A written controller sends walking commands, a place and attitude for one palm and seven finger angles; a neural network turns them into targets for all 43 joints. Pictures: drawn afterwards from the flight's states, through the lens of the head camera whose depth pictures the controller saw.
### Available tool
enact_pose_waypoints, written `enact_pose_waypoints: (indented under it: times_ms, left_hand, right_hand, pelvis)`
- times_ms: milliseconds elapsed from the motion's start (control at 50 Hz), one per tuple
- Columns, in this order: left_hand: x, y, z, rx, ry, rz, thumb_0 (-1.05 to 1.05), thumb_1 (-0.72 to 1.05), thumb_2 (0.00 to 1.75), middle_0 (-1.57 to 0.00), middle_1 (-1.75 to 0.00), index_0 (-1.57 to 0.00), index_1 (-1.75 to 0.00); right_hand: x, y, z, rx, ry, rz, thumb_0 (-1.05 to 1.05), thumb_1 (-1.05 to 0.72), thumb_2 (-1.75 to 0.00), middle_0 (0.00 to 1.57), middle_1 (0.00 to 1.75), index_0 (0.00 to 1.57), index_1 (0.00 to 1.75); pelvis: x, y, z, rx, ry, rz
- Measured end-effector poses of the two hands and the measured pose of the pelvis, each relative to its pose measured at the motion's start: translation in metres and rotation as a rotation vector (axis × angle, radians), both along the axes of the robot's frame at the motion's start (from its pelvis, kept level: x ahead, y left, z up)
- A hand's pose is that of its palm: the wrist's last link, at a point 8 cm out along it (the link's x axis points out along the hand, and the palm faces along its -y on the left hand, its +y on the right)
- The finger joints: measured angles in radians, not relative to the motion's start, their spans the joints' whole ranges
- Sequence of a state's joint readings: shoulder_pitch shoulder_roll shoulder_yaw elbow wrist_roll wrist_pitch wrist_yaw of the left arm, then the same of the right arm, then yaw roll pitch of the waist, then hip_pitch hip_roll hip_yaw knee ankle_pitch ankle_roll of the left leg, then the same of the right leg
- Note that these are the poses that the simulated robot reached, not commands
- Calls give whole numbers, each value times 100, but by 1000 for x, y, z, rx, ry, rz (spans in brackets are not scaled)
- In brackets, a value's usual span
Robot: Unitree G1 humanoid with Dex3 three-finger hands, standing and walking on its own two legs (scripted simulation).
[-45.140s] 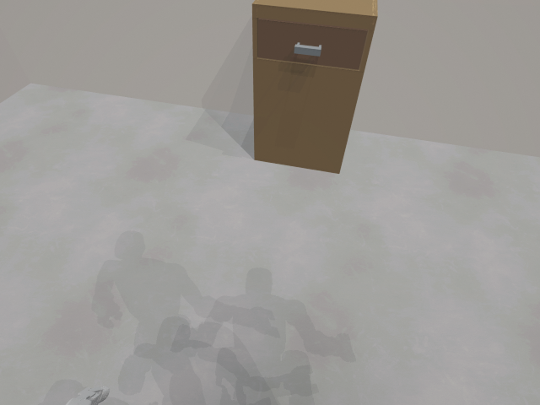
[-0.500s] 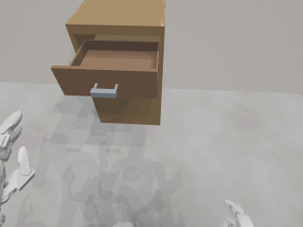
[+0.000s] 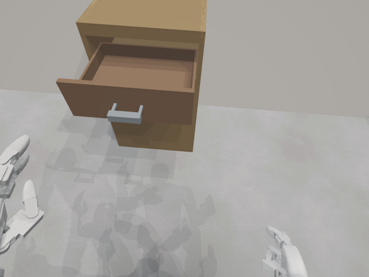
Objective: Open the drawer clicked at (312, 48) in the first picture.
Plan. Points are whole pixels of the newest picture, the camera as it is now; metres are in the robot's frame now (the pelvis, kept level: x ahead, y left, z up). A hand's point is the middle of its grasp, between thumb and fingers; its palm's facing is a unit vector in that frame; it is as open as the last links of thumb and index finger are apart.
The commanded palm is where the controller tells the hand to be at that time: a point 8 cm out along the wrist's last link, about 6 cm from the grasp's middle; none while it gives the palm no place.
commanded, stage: stop stepping back and stand still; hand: left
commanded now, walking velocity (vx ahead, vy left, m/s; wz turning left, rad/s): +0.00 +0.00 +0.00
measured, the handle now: (126, 112) +0.61 +0.22 -0.09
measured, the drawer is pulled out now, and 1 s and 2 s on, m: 0.29 0.29 0.29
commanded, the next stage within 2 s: let the arm hang, fingers relaxed in 0.76 s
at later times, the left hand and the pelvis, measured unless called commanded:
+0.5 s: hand (15, 217) +0.18 +0.25 +0.15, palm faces +0.31 -0.84 -0.45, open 7.4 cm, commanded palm +0.12 +0.30 +0.18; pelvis -0.01 +0.02 +0.01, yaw +0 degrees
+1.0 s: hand (58, 259) +0.16 +0.26 -0.04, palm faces +0.09 -0.90 -0.43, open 7.4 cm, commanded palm none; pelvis -0.03 +0.03 -0.01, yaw +0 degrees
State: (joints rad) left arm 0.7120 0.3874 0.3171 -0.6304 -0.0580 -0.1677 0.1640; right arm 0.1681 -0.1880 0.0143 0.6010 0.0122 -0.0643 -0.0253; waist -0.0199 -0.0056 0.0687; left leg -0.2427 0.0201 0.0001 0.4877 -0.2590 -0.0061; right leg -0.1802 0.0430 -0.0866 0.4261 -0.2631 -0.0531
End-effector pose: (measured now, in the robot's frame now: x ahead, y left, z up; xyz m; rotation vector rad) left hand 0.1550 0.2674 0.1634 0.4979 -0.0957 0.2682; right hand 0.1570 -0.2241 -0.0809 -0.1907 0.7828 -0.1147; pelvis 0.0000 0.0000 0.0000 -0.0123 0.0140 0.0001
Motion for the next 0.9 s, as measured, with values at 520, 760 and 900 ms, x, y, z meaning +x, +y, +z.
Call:
enact_pose_waypoints:
  times_ms: [520, 760, 900]
  left_hand:
    - [-12, 25, 8, 0, -33, 25, 2, 89, 90, -21, -30, -21, -30]
    - [-19, 27, 3, -27, -27, 34, 2, 89, 90, -21, -30, -21, -30]
    - [-13, 31, -20, 2, 36, 1, 1, 89, 90, -21, -30, -21, -30]
  right_hand:
    - [-10, 12, 10, -27, -16, -8, 1, -91, -90, 20, 30, 21, 30]
    - [-25, 15, 10, -28, -12, -10, 2, -91, -90, 20, 30, 21, 30]
    - [-27, 12, 2, -13, -16, 19, 1, -91, -90, 20, 30, 20, 30]
  pelvis:
    - [-12, 17, 5, -3, -4, -4]
    - [-22, 20, 6, -7, -8, -7]
    - [-26, 23, 3, -4, 7, 4]
